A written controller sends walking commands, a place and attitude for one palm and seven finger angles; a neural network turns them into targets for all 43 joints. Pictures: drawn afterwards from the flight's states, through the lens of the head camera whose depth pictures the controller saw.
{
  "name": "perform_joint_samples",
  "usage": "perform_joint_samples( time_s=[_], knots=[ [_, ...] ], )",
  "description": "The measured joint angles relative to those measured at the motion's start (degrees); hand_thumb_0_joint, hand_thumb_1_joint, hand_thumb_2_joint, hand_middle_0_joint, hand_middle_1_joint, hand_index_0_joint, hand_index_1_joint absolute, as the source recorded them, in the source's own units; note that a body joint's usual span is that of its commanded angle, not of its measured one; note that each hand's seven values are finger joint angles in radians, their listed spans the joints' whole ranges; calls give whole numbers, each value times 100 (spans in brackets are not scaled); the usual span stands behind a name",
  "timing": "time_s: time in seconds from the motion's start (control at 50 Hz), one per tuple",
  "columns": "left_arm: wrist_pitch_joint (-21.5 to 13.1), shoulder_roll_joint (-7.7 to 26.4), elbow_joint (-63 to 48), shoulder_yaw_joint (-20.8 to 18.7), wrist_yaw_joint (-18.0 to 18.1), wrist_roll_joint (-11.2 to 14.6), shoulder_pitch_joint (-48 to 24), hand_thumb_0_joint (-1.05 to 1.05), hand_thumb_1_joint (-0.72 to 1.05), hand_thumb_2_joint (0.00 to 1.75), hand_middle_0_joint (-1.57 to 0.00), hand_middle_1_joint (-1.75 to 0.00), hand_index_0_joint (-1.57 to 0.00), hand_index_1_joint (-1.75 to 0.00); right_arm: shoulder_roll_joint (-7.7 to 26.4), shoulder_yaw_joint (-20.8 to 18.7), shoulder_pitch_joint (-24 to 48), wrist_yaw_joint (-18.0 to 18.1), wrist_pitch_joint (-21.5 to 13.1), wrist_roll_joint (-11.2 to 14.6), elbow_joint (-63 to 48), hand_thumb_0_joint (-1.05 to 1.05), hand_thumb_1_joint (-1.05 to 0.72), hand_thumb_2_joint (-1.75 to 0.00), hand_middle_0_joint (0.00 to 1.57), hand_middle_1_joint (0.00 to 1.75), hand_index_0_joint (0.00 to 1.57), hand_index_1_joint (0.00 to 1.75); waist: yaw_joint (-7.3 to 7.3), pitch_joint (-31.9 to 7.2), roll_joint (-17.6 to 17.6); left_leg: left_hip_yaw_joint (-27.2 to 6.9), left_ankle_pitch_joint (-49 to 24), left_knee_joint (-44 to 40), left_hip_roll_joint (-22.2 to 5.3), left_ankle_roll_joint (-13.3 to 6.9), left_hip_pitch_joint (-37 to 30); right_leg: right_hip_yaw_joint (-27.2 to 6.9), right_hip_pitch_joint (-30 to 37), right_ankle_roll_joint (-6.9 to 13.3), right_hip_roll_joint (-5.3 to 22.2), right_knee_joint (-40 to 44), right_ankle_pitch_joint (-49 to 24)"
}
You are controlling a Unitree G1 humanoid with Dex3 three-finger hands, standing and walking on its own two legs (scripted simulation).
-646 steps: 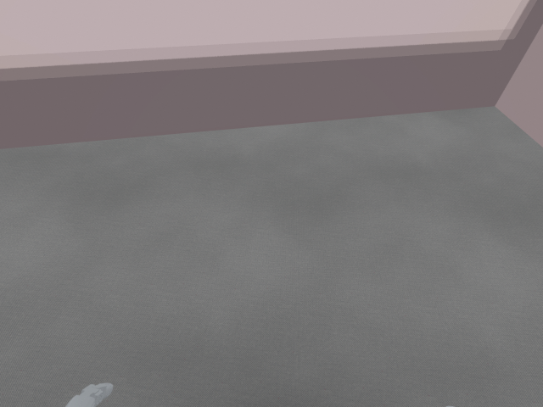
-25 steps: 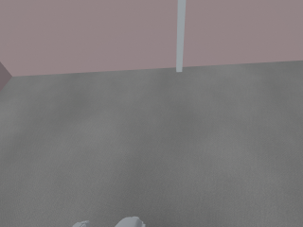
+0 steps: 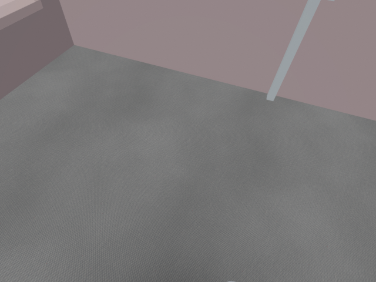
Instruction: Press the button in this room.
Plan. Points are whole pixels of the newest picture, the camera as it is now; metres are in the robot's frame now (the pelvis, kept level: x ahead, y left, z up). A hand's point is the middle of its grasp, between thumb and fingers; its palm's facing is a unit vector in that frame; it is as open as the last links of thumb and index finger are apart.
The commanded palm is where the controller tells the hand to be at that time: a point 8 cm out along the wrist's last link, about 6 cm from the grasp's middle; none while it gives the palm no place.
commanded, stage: turn or walk to find it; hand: left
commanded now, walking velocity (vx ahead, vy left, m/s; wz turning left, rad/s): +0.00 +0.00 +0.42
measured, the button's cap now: out of the picture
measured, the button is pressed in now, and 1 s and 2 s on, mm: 0 0 0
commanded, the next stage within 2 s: none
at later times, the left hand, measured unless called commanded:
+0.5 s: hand out of the picture +0.03 +0.15 -0.14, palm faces +0.22 -0.93 -0.29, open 7.4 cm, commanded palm none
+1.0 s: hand out of the picture -0.11 +0.19 -0.18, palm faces +0.48 -0.85 -0.24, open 7.4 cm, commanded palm none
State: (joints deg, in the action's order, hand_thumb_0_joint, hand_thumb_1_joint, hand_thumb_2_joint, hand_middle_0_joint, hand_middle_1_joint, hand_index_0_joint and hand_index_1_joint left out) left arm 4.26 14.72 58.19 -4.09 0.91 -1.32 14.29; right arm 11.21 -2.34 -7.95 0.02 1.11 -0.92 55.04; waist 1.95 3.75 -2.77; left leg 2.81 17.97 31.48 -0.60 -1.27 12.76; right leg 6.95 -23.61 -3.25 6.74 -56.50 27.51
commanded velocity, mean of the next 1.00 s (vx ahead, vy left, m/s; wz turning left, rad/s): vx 0.00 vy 0.00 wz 0.42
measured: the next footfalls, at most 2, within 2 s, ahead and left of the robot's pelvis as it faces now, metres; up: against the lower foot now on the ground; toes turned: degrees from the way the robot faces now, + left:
right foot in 0.32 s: +0.04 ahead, -0.13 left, +0.00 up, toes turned +3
left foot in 0.86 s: -0.05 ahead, +0.09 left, +0.00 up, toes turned +28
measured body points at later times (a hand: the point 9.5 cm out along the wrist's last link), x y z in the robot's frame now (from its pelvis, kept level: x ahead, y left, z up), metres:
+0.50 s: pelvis -0.01 -0.06 +0.01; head +0.02 -0.09 +0.45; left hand +0.02 +0.20 -0.11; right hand +0.07 -0.30 -0.17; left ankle -0.07 +0.10 -0.64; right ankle +0.00 -0.13 -0.73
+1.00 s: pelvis -0.04 -0.01 +0.00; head -0.02 +0.02 +0.45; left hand -0.14 +0.23 -0.16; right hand +0.16 -0.19 -0.13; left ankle -0.09 +0.07 -0.73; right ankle -0.01 -0.15 -0.67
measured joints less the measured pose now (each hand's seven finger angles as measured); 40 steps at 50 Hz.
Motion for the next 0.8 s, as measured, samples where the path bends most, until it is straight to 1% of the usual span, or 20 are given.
perform_joint_samples(
  time_s=[0.04,0.08,0.16,0.2,0.26,0.28,0.32,0.34,0.36,0.38,0.4,0.42,0.46,0.5,0.54,0.6,0.66,0.76,0.8],
  knots=[
    [-26,5,-29,-1,-34,1,-76,0,91,90,-20,-30,-19,-30,-16,31,16,25,-6,-2,-10,0,-91,-90,20,30,20,30,-7,-15,60,-91,-158,-216,27,-12,-55,-164,-158,-51,-69,-344,-209],
    [-71,-1,-97,10,-49,8,-159,0,91,90,-20,-30,-19,-30,-26,50,16,29,-17,5,-16,0,-90,-90,20,30,20,30,-11,-15,100,-167,-288,-389,74,-29,-85,-297,-239,-101,-102,-456,-361],
    [-112,-47,-236,36,-38,19,-333,0,91,90,-20,-30,-19,-30,-39,41,-38,16,-13,5,-28,0,-90,-90,20,30,20,30,-61,-7,171,-305,-429,-533,162,-19,-56,-442,-196,-170,-157,-179,-383],
    [-117,-88,-302,54,-28,30,-428,0,91,90,-20,-30,-19,-30,-33,22,-86,9,0,-8,-31,0,-90,-90,20,30,20,30,-121,8,224,-385,-450,-510,191,7,3,-467,-83,-173,-206,167,-290],
    [-154,-172,-403,89,-21,51,-568,0,91,90,-20,-30,-19,-30,4,-19,-176,2,46,-30,-20,0,-90,-90,20,30,20,30,-227,36,329,-522,-442,-384,224,80,143,-455,198,-138,-309,923,-247],
    [-181,-202,-439,103,-22,59,-603,0,91,90,-20,-30,-19,-30,23,-35,-210,-2,65,-32,-8,0,-90,-90,20,30,20,30,-253,40,366,-567,-427,-317,236,115,204,-441,326,-122,-349,1250,-343],
    [-269,-247,-519,137,-31,64,-627,0,91,90,-20,-30,-19,-30,65,-74,-302,-9,100,-13,17,0,-90,-90,20,30,20,30,-281,18,412,-649,-347,-90,283,204,367,-380,689,-89,-402,2129,-878],
    [-329,-317,-526,150,-21,43,-645,0,91,90,-20,-30,-19,-30,125,-106,-334,-14,118,10,42,0,-90,-90,20,30,20,30,-288,33,542,-732,-266,113,241,231,471,-289,759,87,-473,2283,-1015],
    [-374,-380,-543,178,-17,16,-647,0,91,90,-20,-30,-19,-30,174,-142,-355,-10,150,23,74,0,-90,-90,20,30,20,30,-304,59,636,-785,161,503,242,240,617,-204,761,277,-501,2234,-997],
    [-400,-426,-570,215,-18,5,-626,0,91,90,-20,-30,-20,-30,209,-172,-388,-7,192,25,95,1,-90,-90,20,30,20,30,-319,65,666,-778,584,1053,292,240,809,-132,770,423,-469,2188,-940],
    [-418,-469,-586,229,-10,2,-587,0,91,90,-20,-30,-20,-30,236,-195,-426,-10,236,18,118,1,-90,-90,20,30,20,30,-326,52,663,-742,825,1636,338,239,1003,-70,805,515,-417,2201,-903],
    [-420,-507,-592,230,2,6,-542,0,91,90,-20,-30,-20,-30,260,-216,-455,-20,271,10,149,1,-91,-90,20,30,20,30,-319,40,648,-690,890,2188,352,249,1169,-21,865,564,-372,2265,-902],
    [-407,-563,-575,242,13,17,-450,0,91,90,-20,-30,-20,-30,311,-250,-493,-53,306,-9,204,1,-91,-90,20,30,20,30,-314,31,636,-606,698,3037,281,298,1405,75,1002,583,-321,2454,-974],
    [-403,-600,-534,257,15,23,-368,0,91,90,-20,-30,-20,-30,349,-269,-531,-76,312,-14,238,1,-91,-90,20,30,20,30,-334,24,633,-581,422,3493,162,365,1527,195,1113,588,-293,2620,-1051],
    [-408,-625,-494,262,19,19,-296,0,91,90,-20,-30,-20,-30,365,-276,-571,-88,320,-18,271,1,-91,-90,20,30,20,30,-342,14,613,-574,238,3652,37,435,1553,323,1188,600,-267,2727,-1091],
    [-428,-636,-441,248,37,13,-194,0,91,90,-20,-30,-20,-30,366,-264,-591,-88,350,-19,333,1,-91,-90,20,30,20,30,-305,11,561,-567,187,3554,-107,514,1470,494,1241,609,-225,2794,-1105],
    [-433,-590,-387,227,37,-12,-108,0,92,90,-20,-30,-20,-30,343,-236,-540,-78,374,-14,380,1,-91,-90,20,30,20,30,-243,29,489,-479,350,3156,-207,554,1296,653,1245,595,-161,2781,-1089],
    [-396,-452,-276,180,18,-59,-7,0,91,90,-20,-30,-20,-30,267,-153,-287,-67,332,27,331,1,-91,-90,20,30,19,30,-91,117,327,-150,724,1957,-251,502,843,867,1147,508,4,2589,-1019],
    [-372,-368,-225,146,9,-66,20,0,91,90,-20,-30,-20,-30,226,-116,-165,-64,276,47,261,1,-91,-90,20,30,19,30,-38,147,255,-6,711,1403,-227,453,630,954,1074,446,84,2435,-960]
  ],
)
